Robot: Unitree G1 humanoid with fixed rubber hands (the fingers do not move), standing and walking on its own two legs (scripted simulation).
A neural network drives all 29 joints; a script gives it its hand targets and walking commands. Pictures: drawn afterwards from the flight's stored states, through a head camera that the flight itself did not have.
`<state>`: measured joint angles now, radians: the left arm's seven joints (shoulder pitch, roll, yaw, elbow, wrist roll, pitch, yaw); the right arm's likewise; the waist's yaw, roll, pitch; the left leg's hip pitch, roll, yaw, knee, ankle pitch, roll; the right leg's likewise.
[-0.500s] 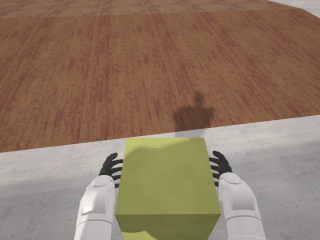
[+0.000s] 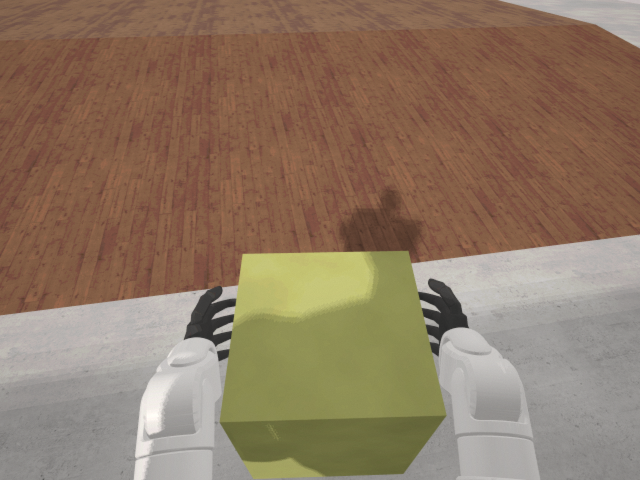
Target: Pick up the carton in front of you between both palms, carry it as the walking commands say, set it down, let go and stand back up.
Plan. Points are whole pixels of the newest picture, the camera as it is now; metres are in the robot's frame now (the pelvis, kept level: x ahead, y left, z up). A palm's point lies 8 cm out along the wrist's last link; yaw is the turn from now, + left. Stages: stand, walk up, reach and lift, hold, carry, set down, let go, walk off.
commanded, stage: carry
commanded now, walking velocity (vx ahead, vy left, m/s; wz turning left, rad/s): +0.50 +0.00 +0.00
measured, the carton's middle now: (327, 370) +0.30 +0.01 +0.02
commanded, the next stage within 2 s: none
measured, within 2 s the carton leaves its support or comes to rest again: neither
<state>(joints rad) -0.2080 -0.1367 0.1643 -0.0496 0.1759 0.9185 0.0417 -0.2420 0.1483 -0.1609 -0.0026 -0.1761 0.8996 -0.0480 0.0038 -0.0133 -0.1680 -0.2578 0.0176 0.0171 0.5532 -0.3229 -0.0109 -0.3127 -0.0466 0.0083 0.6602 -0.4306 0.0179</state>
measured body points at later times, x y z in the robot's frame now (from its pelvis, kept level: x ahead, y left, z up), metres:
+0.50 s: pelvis +0.25 +0.03 +0.01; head +0.22 +0.03 +0.46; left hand +0.50 +0.17 +0.10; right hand +0.49 -0.14 +0.10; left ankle +0.18 +0.10 -0.73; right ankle +0.21 -0.09 -0.66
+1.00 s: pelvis +0.57 -0.02 +0.02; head +0.56 -0.04 +0.47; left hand +0.79 +0.15 +0.09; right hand +0.82 -0.16 +0.08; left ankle +0.62 +0.14 -0.67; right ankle +0.54 -0.08 -0.73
